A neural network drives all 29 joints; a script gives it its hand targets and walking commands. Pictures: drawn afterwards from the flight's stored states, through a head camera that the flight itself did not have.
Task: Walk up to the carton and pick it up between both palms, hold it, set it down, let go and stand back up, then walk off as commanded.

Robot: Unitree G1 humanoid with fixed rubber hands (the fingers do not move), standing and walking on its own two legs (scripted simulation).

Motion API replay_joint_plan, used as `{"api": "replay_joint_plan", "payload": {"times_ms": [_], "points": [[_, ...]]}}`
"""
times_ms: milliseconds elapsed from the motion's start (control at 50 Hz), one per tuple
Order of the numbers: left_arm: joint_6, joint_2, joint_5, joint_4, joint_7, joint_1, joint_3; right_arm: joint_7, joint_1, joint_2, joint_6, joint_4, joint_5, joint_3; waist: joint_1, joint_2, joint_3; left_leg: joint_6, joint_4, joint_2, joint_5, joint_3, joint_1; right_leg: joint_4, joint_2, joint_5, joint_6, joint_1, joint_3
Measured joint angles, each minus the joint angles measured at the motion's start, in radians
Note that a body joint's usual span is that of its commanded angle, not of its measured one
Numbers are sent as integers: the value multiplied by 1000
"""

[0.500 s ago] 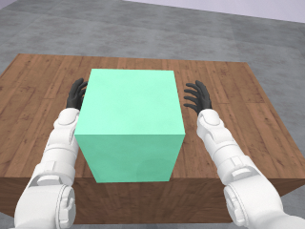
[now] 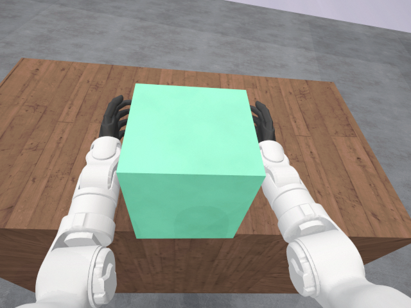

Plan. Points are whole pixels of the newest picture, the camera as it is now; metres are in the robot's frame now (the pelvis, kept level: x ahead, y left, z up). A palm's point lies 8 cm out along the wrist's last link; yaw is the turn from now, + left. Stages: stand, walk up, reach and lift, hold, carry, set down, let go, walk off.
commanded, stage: reach and lift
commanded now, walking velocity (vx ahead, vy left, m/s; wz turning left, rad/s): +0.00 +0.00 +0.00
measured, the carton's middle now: (188, 167) +0.37 +0.06 +0.05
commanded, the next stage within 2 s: none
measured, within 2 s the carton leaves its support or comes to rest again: leaves its support in 0.60 s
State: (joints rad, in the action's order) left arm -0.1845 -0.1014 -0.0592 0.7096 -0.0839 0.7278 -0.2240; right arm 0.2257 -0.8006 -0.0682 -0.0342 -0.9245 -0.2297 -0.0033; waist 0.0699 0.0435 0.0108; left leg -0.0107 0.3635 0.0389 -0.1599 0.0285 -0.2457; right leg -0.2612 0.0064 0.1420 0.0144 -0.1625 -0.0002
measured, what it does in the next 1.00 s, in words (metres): stands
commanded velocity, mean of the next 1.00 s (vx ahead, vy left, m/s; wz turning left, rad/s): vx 0.00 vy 0.00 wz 0.00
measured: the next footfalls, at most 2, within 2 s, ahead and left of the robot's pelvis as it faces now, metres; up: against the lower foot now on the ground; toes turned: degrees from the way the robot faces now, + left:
none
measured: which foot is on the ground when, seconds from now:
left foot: down 0.00-1.00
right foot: down 0.00-1.00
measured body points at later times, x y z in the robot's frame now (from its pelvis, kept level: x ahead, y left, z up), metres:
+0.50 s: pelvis +0.01 +0.00 +0.00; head +0.02 +0.02 +0.45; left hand +0.40 +0.21 +0.10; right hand +0.43 -0.09 +0.11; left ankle +0.02 +0.12 -0.75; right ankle -0.01 -0.13 -0.75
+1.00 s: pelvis +0.01 +0.00 +0.00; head +0.01 +0.04 +0.45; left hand +0.38 +0.21 +0.11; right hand +0.41 -0.10 +0.11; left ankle +0.02 +0.12 -0.75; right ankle -0.01 -0.13 -0.75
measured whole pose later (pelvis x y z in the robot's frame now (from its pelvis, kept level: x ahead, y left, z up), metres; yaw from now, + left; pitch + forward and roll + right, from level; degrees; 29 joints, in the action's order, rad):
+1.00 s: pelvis +0.01 +0.00 +0.00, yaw +1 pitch -4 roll -1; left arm -0.25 0.06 -0.34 0.39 0.07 0.56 -0.37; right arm 0.07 -0.63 0.06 0.04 -0.76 0.12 0.25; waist 0.05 0.08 0.07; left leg 0.00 0.31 0.01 -0.16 0.02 -0.07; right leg -0.22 -0.02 0.16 0.02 0.01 0.02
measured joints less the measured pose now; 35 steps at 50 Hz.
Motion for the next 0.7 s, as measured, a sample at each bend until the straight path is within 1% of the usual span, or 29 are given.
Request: {"api": "replay_joint_plan", "payload": {"times_ms": [160,280,360,440,500,540,580,640,700], "points": [[4,9,15,4,-20,-9,9,-9,2,-2,-12,7,8,13,4,-17,-13,2,11,-1,-6,2,-13,-8,-1,4,2,-12,-2],[23,15,6,23,-7,-8,-14,-11,4,8,-11,5,39,32,9,-17,-13,0,7,1,-5,-1,-5,-12,1,8,-1,-8,1],[38,21,-27,29,21,-9,-46,-16,8,26,-1,0,78,65,8,-10,-9,-3,-6,1,0,-3,11,-8,1,9,-3,5,3],[54,40,-83,18,57,-20,-94,-33,19,54,22,-4,141,123,8,-6,-1,-3,-25,-2,5,-2,42,0,-1,10,-3,32,3],[63,70,-157,0,99,-31,-154,-59,31,86,40,-1,236,203,8,-2,11,-1,-47,-8,10,0,82,6,-7,14,-2,64,2],[70,94,-204,-28,129,-49,-186,-80,58,108,46,30,306,249,6,2,16,1,-62,-14,12,-1,111,12,-13,17,0,91,4],[75,116,-237,-57,149,-74,-206,-97,91,126,52,64,354,276,2,5,15,4,-70,-19,11,-5,137,22,-18,20,3,120,8],[68,134,-267,-92,173,-103,-220,-114,128,144,54,94,390,293,-4,14,24,8,-73,-24,3,-7,177,30,-23,25,7,163,11],[45,144,-283,-127,188,-113,-223,-125,145,151,55,111,397,302,-8,29,48,9,-74,-27,-2,-4,209,33,-26,29,8,195,9]]}}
